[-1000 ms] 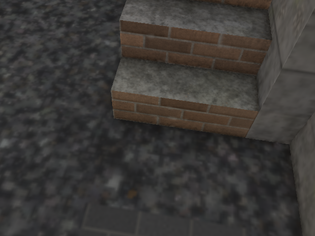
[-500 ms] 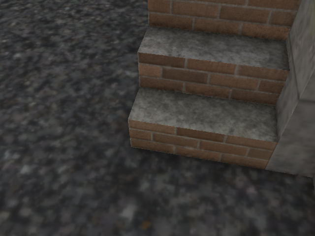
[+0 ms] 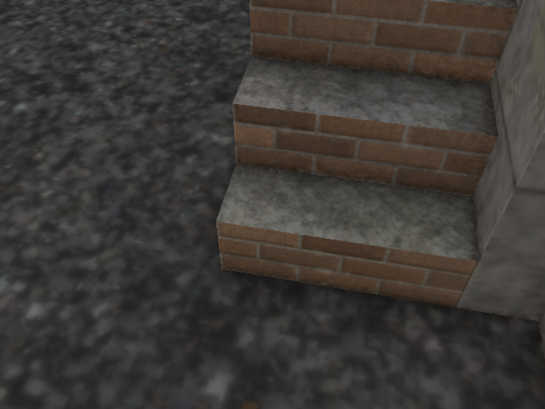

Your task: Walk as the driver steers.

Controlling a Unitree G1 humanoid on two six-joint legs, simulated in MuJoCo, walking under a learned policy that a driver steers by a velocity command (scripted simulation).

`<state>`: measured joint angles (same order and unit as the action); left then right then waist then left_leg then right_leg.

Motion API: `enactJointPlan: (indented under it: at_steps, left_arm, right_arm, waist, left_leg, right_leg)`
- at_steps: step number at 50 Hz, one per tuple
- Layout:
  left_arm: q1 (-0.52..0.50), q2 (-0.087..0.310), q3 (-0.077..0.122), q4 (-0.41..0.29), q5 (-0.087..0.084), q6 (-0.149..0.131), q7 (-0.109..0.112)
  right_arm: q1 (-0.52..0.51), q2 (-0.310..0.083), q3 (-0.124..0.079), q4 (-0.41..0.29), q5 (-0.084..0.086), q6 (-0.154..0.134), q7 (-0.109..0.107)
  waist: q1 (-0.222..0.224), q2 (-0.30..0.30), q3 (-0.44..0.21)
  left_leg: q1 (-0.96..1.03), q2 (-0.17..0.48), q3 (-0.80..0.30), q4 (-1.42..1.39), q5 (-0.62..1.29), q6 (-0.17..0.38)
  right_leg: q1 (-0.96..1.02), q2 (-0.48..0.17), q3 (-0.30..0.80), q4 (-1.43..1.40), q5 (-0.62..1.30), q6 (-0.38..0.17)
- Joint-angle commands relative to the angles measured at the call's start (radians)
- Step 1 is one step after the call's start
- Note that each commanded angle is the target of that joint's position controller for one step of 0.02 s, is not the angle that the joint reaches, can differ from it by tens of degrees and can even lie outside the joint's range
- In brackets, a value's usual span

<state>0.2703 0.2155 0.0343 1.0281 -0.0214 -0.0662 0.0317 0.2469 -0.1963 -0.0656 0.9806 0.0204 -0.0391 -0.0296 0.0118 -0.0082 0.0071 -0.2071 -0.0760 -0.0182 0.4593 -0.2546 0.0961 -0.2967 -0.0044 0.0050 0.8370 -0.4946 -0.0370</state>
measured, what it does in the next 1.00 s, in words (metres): walks ahead: right foot, then left foot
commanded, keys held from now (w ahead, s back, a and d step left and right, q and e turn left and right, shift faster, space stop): w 0.70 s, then w+e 0.10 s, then e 0.20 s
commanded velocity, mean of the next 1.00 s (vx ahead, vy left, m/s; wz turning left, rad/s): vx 0.41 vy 0.00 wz -0.08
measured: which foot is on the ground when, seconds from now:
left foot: down 0.00-0.22, up 0.24-0.72, down 0.74-1.00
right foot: up 0.00-0.20, down 0.22-0.76, up 0.78-1.00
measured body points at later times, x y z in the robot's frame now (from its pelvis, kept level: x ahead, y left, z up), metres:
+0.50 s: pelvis +0.16 -0.07 +0.01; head +0.17 -0.09 +0.46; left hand +0.09 +0.17 -0.12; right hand +0.34 -0.32 -0.10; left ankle +0.30 +0.11 -0.66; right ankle +0.09 -0.16 -0.74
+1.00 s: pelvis +0.44 +0.01 +0.01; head +0.49 +0.02 +0.45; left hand +0.52 +0.26 -0.14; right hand +0.48 -0.25 -0.13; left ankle +0.47 +0.09 -0.74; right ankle +0.47 -0.12 -0.67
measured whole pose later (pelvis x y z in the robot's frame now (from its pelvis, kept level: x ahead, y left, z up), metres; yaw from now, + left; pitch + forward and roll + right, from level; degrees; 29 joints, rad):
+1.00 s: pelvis +0.44 +0.01 +0.01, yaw -5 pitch +0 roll +0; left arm 0.22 0.24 0.07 0.95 0.03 -0.04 -0.01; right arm 0.24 -0.22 -0.03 0.95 -0.03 -0.11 0.00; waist 0.02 -0.03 0.10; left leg -0.21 0.01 0.16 0.36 -0.15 0.06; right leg -0.56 -0.03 -0.03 1.02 -0.28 -0.04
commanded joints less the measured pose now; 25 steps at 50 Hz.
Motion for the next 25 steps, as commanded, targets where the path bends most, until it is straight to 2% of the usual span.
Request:
enactJointPlan:
  at_steps: [1,2,3,5,6,7,8,9,10,11,12,13,14,15,16,18,20,22,23,25]
  left_arm:
    - [-0.085,0.112,0.03,-0.076,-0.006,-0.052,-0.015]
    - [-0.075,0.108,0.032,-0.068,-0.005,-0.051,-0.018]
    - [-0.086,0.108,0.032,-0.069,-0.003,-0.053,-0.017]
    - [-0.097,0.064,0.019,-0.066,0.007,-0.05,-0.02]
    - [-0.09,0.051,0.014,-0.063,0.005,-0.046,-0.015]
    - [-0.066,0.056,0.015,-0.053,0.001,-0.042,-0.013]
    - [-0.002,0.062,0.018,-0.028,-0.005,-0.039,-0.014]
    - [0.061,0.075,0.025,0.0,-0.005,-0.034,-0.013]
    - [0.146,0.09,0.034,0.028,-0.004,-0.031,-0.012]
    - [0.228,0.12,0.045,0.051,0.005,-0.035,-0.012]
    - [0.311,0.237,0.066,0.048,0.016,-0.038,-0.014]
    - [0.277,0.247,0.06,0.043,0.033,-0.048,-0.026]
    - [0.153,0.219,0.049,0.004,0.031,-0.054,-0.027]
    - [0.077,0.179,0.038,-0.023,0.028,-0.056,-0.032]
    - [0.067,0.179,0.038,-0.021,0.026,-0.054,-0.03]
    - [0.08,0.143,0.022,-0.012,0.028,-0.049,-0.032]
    - [0.126,0.14,0.02,0.002,0.026,-0.046,-0.024]
    - [0.154,0.139,0.017,0.005,0.028,-0.043,-0.014]
    - [0.137,0.121,0.008,-0.002,0.026,-0.041,-0.016]
    - [0.155,0.134,0.008,-0.005,0.027,-0.038,-0.013]
  right_arm:
    - [0.025,-0.145,-0.03,-0.039,0.001,-0.049,0.005]
    - [0.031,-0.123,-0.027,-0.038,0.012,-0.048,0.004]
    - [0.018,-0.126,-0.027,-0.04,0.015,-0.041,0.002]
    - [0.034,-0.159,-0.036,-0.032,0.019,-0.027,-0.005]
    - [0.024,-0.189,-0.043,-0.043,0.029,-0.026,-0.001]
    - [0.014,-0.205,-0.047,-0.044,0.034,-0.026,0.003]
    - [-0.007,-0.205,-0.048,-0.059,0.037,-0.029,0.007]
    - [-0.013,-0.183,-0.042,-0.062,0.035,-0.032,0.011]
    - [-0.02,-0.144,-0.03,-0.068,0.028,-0.036,0.013]
    - [-0.039,-0.084,-0.015,-0.079,0.027,-0.042,0.013]
    - [-0.047,-0.005,0.006,-0.124,0.023,-0.053,0.016]
    - [-0.055,-0.063,-0.008,-0.15,0.026,-0.063,0.018]
    - [-0.059,-0.112,-0.015,-0.159,0.04,-0.067,0.023]
    - [-0.044,-0.13,-0.019,-0.151,0.037,-0.068,0.026]
    - [-0.025,-0.119,-0.021,-0.136,0.021,-0.068,0.019]
    - [-0.059,-0.12,-0.028,-0.14,0.008,-0.062,0.012]
    - [-0.097,-0.103,-0.028,-0.15,0.012,-0.049,0.005]
    - [-0.162,-0.095,-0.027,-0.176,0.018,-0.04,0.005]
    - [-0.201,-0.099,-0.026,-0.189,0.024,-0.037,0.011]
    - [-0.27,-0.078,-0.017,-0.212,0.025,-0.035,0.025]
  waist:
    - [-0.019,0.076,0.055]
    - [-0.021,0.076,0.034]
    - [-0.019,0.085,0.031]
    - [-0.018,0.104,0.022]
    - [-0.01,0.111,0.03]
    - [0.01,0.109,0.033]
    - [0.041,0.117,0.034]
    - [0.068,0.097,0.026]
    - [0.107,0.074,0.01]
    - [0.145,-0.007,-0.009]
    - [0.15,-0.322,-0.049]
    - [0.111,-0.303,-0.042]
    - [0.065,-0.21,0.042]
    - [0.04,-0.172,0.082]
    - [0.022,-0.121,0.087]
    - [0.023,-0.1,0.098]
    - [0.035,-0.097,0.097]
    - [0.045,-0.077,0.106]
    - [0.048,-0.08,0.101]
    - [0.066,-0.089,0.099]
  left_leg:
    - [0.182,0.372,-0.509,-0.343,-0.287,0.189]
    - [0.207,0.328,-0.418,-0.339,-0.21,0.156]
    - [0.183,0.289,-0.342,-0.337,-0.135,0.126]
    - [0.08,0.239,-0.24,-0.332,-0.088,0.112]
    - [0.01,0.223,-0.215,-0.324,-0.109,0.112]
    - [-0.053,0.217,-0.2,-0.306,-0.137,0.112]
    - [-0.122,0.218,-0.201,-0.284,-0.161,0.115]
    - [-0.191,0.202,-0.193,-0.233,-0.172,0.104]
    - [-0.244,0.174,-0.173,-0.147,-0.164,0.083]
    - [-0.318,0.11,-0.1,0.075,-0.117,0.034]
    - [-0.478,0.02,0.043,0.442,-0.21,-0.029]
    - [-0.584,0.037,-0.039,0.65,-0.305,-0.024]
    - [-0.651,0.111,-0.063,0.738,-0.224,-0.011]
    - [-0.65,0.141,-0.042,0.739,-0.129,-0.01]
    - [-0.62,0.162,-0.04,0.708,-0.052,-0.013]
    - [-0.556,0.181,-0.024,0.621,0.072,-0.044]
    - [-0.565,0.178,-0.002,0.552,0.153,-0.075]
    - [-0.599,0.18,0.001,0.463,0.217,-0.095]
    - [-0.591,0.178,0.002,0.389,0.26,-0.096]
    - [-0.55,0.165,0.016,0.282,0.337,-0.1]
  right_leg:
    - [-0.394,-0.101,0.087,0.196,0.028,-0.031]
    - [-0.388,-0.11,0.074,0.13,0.07,-0.027]
    - [-0.344,-0.104,0.047,0.048,0.095,-0.015]
    - [-0.192,-0.068,-0.01,-0.102,0.126,0.013]
    - [-0.1,-0.045,-0.037,-0.177,0.117,0.025]
    - [-0.011,-0.028,-0.063,-0.247,0.179,0.033]
    - [0.098,-0.016,-0.08,-0.309,0.272,0.037]
    - [0.205,0.005,-0.094,-0.317,0.29,0.04]
    - [0.303,0.013,-0.091,-0.327,0.258,0.033]
    - [0.394,-0.063,0.024,-0.366,0.204,0.012]
    - [0.46,-0.314,0.441,-0.569,-0.022,-0.097]
    - [0.39,-0.43,0.753,-0.688,-0.29,-0.218]
    - [0.308,-0.418,0.714,-0.693,-0.39,-0.223]
    - [0.262,-0.359,0.593,-0.693,-0.297,-0.188]
    - [0.232,-0.327,0.516,-0.7,-0.192,-0.157]
    - [0.195,-0.252,0.358,-0.727,0.023,-0.118]
    - [0.223,-0.228,0.274,-0.74,0.156,-0.123]
    - [0.256,-0.227,0.235,-0.751,0.24,-0.129]
    - [0.256,-0.215,0.204,-0.741,0.303,-0.12]
    - [0.254,-0.205,0.153,-0.737,0.37,-0.114]
Velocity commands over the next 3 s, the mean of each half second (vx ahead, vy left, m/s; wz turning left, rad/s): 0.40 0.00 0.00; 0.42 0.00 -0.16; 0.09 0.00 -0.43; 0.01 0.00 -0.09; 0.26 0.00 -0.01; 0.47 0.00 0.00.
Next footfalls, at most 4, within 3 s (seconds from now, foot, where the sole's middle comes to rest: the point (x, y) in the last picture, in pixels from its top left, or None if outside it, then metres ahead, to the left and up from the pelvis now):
0.22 right None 0.13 -0.16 -0.78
0.74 left None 0.51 0.09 -0.78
1.20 right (328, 379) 0.60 -0.10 -0.78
1.60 left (233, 388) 0.57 0.13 -0.78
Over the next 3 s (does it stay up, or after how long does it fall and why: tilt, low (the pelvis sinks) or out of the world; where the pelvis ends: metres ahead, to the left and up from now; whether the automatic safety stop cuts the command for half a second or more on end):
stays up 0.70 0.04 0.00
